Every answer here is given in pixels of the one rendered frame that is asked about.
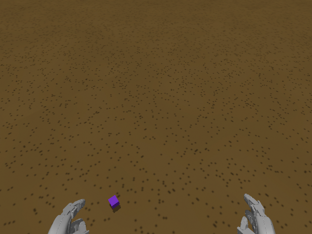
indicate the right robot hand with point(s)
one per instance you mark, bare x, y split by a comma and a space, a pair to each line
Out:
261, 224

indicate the cube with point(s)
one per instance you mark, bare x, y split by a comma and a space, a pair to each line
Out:
113, 201

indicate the left robot hand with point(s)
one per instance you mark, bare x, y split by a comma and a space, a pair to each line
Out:
62, 223

